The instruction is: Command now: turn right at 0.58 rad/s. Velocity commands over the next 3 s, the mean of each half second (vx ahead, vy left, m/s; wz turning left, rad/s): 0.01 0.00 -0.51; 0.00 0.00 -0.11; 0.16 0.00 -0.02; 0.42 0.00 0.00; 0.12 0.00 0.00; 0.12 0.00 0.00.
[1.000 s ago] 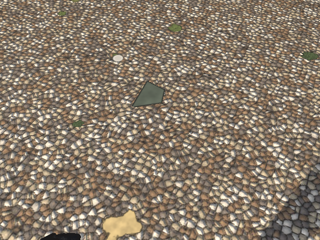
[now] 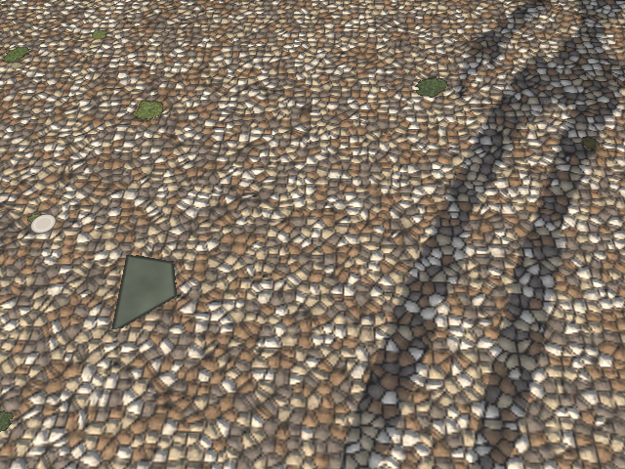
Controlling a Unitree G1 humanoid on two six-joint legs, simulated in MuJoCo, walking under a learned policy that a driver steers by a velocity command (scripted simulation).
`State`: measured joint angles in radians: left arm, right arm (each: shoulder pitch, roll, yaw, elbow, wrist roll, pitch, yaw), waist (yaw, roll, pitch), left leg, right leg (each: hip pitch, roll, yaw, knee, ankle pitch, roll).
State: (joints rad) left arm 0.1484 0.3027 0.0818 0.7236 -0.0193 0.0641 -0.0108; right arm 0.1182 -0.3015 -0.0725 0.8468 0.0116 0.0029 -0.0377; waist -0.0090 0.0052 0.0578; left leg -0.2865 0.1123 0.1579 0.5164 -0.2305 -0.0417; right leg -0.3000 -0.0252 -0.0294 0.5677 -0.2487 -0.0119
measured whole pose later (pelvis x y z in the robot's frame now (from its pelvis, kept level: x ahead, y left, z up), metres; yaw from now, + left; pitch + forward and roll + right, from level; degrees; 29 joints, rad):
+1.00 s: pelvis +0.02 -0.02 +0.00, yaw -16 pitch -2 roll +0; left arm 0.22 0.25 0.04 0.81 0.01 0.01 0.02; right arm 0.16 -0.27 -0.03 0.88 -0.01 -0.01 -0.01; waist -0.01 0.01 0.04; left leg -0.21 0.02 -0.04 0.50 -0.26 -0.04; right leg -0.18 0.01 0.06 0.52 -0.31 0.00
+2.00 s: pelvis +0.32 -0.11 +0.00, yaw -15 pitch +1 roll -1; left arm 0.10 0.26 0.05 0.82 0.00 -0.09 -0.04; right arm 0.34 -0.27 -0.03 0.96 0.02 -0.08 -0.01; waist -0.02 0.02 0.07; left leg -0.32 0.02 -0.05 1.20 -0.44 0.01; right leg -0.36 0.04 -0.06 0.48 -0.13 -0.06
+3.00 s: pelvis +0.52 -0.12 -0.01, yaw -16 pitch -1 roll +0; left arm 0.37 0.25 0.04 1.11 -0.03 -0.05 0.03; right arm 0.18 -0.23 -0.06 1.00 0.03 -0.07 0.01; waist 0.02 -0.03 0.00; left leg -0.30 -0.02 0.07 0.63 -0.33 0.08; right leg -0.06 -0.05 -0.01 0.55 -0.48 0.02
